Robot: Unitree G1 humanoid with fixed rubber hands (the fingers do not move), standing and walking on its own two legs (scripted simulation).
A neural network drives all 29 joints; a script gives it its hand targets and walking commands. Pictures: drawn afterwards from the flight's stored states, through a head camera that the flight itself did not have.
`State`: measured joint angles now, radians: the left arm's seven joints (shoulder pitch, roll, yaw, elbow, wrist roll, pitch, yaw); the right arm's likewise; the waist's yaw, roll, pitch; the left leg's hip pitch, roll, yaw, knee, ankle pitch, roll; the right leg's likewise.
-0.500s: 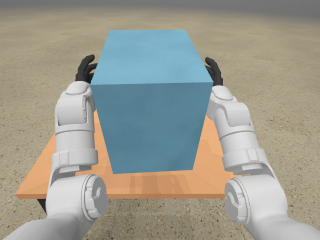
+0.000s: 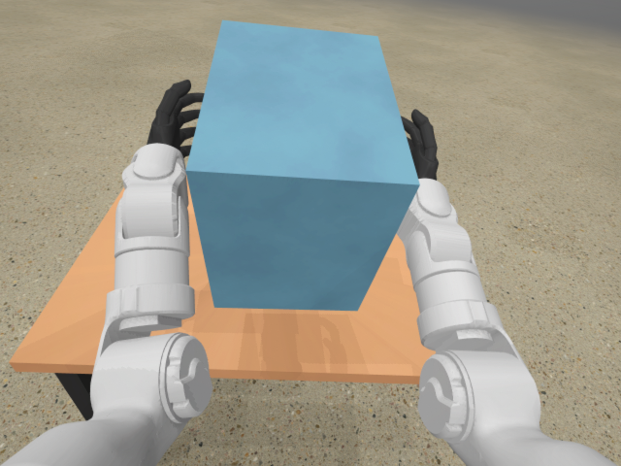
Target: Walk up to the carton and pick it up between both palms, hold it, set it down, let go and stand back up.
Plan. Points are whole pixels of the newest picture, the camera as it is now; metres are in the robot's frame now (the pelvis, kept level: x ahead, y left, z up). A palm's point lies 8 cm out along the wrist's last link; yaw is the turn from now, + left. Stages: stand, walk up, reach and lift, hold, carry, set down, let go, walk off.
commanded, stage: set down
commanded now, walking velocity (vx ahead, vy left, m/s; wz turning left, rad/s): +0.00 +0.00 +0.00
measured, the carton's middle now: (294, 174) +0.44 +0.01 +0.21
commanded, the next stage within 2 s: none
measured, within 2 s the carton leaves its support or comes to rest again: neither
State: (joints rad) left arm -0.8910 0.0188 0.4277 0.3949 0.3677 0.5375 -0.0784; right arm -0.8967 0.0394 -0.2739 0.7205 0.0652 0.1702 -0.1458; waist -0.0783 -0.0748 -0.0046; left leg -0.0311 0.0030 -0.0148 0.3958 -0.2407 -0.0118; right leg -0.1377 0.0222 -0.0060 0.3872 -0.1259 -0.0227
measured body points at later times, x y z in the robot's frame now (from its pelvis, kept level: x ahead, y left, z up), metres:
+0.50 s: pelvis +0.01 +0.01 +0.00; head -0.02 +0.03 +0.45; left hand +0.43 +0.15 +0.22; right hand +0.41 -0.15 +0.20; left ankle -0.01 +0.13 -0.74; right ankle +0.06 -0.10 -0.74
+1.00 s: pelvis +0.01 +0.01 +0.00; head -0.01 +0.03 +0.45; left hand +0.44 +0.14 +0.18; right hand +0.41 -0.16 +0.17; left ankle -0.01 +0.13 -0.74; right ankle +0.06 -0.10 -0.74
